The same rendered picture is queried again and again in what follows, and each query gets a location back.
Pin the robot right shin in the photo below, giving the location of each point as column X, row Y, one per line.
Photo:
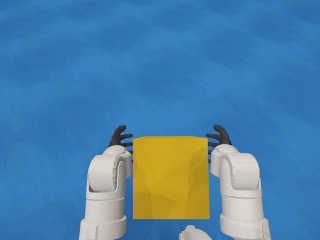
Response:
column 190, row 227

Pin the right robot hand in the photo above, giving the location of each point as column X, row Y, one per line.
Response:
column 223, row 138

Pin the left robot hand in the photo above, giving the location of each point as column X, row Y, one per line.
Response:
column 116, row 138

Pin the robot left forearm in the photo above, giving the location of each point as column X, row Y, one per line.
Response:
column 105, row 192

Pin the robot right forearm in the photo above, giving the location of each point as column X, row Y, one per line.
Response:
column 242, row 215

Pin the carton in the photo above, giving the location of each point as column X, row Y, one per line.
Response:
column 170, row 177

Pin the robot right thigh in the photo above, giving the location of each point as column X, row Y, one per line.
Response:
column 194, row 234

